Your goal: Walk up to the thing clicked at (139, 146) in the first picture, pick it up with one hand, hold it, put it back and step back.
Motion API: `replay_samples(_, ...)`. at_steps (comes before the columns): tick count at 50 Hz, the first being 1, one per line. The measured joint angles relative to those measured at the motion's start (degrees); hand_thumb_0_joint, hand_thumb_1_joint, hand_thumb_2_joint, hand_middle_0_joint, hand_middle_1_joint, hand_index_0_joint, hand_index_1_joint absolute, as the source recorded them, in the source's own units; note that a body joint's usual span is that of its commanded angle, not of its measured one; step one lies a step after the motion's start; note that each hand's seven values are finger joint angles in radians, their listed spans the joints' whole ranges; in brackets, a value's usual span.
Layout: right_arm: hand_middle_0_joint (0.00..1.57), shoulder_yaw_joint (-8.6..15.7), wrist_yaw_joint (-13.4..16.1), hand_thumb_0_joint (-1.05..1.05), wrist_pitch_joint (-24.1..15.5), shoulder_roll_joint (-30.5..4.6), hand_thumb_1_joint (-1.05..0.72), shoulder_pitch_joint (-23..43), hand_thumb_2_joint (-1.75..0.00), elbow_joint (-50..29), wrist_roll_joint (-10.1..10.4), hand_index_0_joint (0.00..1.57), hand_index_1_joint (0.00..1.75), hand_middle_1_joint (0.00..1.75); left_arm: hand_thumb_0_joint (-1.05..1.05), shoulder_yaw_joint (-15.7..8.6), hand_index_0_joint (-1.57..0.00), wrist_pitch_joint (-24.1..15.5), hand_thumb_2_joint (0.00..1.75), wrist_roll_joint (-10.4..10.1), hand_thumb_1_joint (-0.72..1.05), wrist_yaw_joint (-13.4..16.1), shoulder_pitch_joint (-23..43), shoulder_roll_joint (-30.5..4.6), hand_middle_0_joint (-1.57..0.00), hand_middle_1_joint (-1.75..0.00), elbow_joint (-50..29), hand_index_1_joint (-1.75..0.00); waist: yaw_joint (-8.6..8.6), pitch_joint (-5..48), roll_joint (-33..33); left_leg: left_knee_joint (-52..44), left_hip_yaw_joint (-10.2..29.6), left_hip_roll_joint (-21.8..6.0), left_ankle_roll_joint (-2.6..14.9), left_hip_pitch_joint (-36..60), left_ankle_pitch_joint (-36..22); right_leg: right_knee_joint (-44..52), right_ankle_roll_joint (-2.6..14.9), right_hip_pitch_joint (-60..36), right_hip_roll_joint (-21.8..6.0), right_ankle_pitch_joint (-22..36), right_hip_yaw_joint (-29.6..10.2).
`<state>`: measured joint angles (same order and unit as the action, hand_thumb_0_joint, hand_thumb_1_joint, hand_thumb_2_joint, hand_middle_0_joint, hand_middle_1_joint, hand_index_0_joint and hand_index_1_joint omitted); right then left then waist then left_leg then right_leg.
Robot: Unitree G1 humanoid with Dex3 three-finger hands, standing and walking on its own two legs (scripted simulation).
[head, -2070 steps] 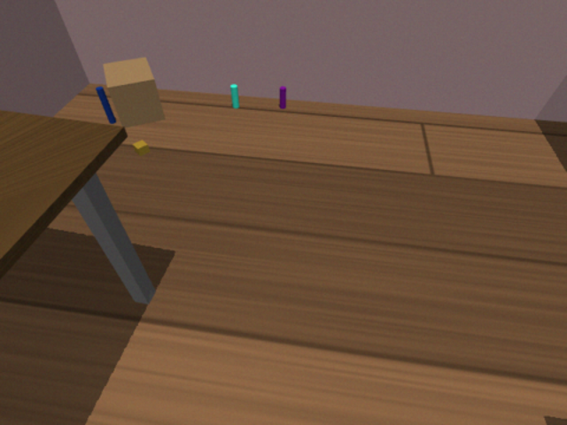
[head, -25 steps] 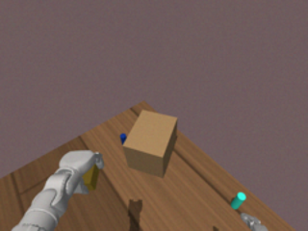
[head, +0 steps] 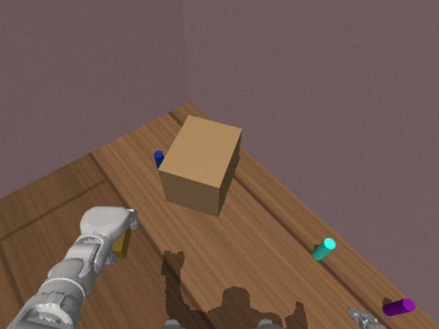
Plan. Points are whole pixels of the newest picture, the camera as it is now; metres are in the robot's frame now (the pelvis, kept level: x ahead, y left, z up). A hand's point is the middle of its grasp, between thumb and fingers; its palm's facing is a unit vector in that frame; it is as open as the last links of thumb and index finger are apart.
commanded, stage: crouch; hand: left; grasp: from above
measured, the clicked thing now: (111, 240) +0.34 +0.24 -0.12
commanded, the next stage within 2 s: lower in 1.48 s
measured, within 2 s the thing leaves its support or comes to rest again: neither
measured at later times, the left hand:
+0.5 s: hand (132, 255) +0.37 +0.25 -0.35, palm faces -0.48 +0.03 -0.88, open 9.3 cm
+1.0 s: hand (139, 259) +0.40 +0.26 -0.48, palm faces -0.48 +0.00 -0.88, open 9.3 cm
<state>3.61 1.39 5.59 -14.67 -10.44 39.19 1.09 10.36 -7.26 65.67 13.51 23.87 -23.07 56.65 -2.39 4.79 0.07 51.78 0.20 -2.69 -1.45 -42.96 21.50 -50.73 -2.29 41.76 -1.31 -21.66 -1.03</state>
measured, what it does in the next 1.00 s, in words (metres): lowers itself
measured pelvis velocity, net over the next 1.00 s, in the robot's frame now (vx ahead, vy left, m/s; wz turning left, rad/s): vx -0.05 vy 0.01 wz -0.07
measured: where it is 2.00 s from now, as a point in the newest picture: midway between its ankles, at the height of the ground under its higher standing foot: outside the picture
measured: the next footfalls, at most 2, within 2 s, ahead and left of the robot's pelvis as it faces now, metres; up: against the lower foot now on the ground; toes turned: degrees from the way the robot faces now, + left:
none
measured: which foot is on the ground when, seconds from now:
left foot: down 0.00-1.00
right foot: down 0.00-1.00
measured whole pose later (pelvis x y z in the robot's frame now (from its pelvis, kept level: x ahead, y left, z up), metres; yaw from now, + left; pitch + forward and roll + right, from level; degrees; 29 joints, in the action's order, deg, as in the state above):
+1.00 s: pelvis -0.05 +0.01 -0.32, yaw -4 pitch +37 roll -7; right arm 1.4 -6.0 -2.2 -14.5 -7.7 41.8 -5.9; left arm -2.9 -10.7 71.3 19.2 49.3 -36.8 75.2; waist -10.5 7.1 -0.6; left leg 123.7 7.1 -1.1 -1.3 -122.2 38.7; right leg -120.2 -4.0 117.8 0.1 -39.4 0.4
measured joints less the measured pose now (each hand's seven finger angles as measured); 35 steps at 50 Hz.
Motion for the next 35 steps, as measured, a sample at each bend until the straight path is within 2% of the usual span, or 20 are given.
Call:
replay_samples(6,0.2,0.8,-0.28,0.01,-1.22,-1.02,-0.91,-0.99,-0.9,0.67,-1.26,0.2,0.3,0.3,-0.02,-1.74,-0.74,-0.14,0.5,3.04,0.08,5.32,7.29,-1.04,-0.7,-0.59,7.31,-0.54,-2.19,2.96,-0.41,16.59,1.15,-0.11,0.21,-18.83,5.28,-15.88,-0.37,18.23,0.31,-5.11,0.22)
replay_samples(9,0.2,0.89,-0.12,0.01,-2.16,-0.93,-0.91,-1.49,-0.9,1.49,-1.94,0.2,0.29,0.3,-0.02,-3.05,-0.74,0.4,0.5,3.22,0.08,6.68,10.85,-1.98,-0.7,-0.59,10.39,-0.54,-3.39,4.24,-0.8,24.07,1.58,-0.06,0.38,-27.86,7.35,-23.11,-0.52,27.04,0.41,-7.15,0.19)
replay_samples(17,0.2,0.77,-0.33,0.01,-3.79,0.81,-0.91,-2.72,-0.9,3.62,-3.23,0.2,0.29,0.3,-0.02,-6.66,-0.74,2.48,0.51,2.27,0.08,6.66,15.54,-3.99,-0.7,-0.59,11.69,-0.54,-5.28,6.13,-2.48,40.12,2.39,0.28,1.09,-46.67,11.35,-38.59,-1.07,45.27,0.55,-11.1,-0.08)
replay_samples(23,0.2,-0.3,-1.62,0.01,-4.9,2.27,-0.91,-2.42,-0.9,3.65,-3.74,0.21,0.29,0.3,-0.02,-8.35,-0.73,0.59,0.5,2.24,0.09,4.46,17.61,-5.91,-0.69,-0.6,13.63,-0.55,-6.15,6.28,-3.26,48.85,2.96,0.76,1.38,-56.66,12.96,-47.15,-1.11,54.78,0.48,-13.03,-0.14)
replay_samples(27,0.21,-1.4,-2.71,0.01,-6.01,2.63,-0.91,-1.54,-0.9,3.42,-4.23,0.21,0.29,0.3,-0.02,-9.44,-0.73,-1.81,0.49,3.14,0.1,4.23,18.81,-7.62,-0.68,-0.61,14.72,-0.56,-6.7,6.02,-2.87,54.04,3.8,1.12,1.21,-62.72,13.75,-52.25,-1.09,60.43,0.44,-14.13,0.25)
replay_samples(35,0.21,-2.27,-4.52,0.01,-8.03,1.48,-0.91,1.11,-0.9,3.59,-5.94,0.21,0.29,0.3,-0.02,-11.46,-0.72,-4.62,0.49,6.37,0.1,7.21,21.48,-10.44,-0.68,-0.61,14.79,-0.56,-7.17,5.21,-1.19,63.22,5.61,1.72,0.59,-72.17,15.5,-61.08,-1.41,69.1,0.53,-16.26,1.16)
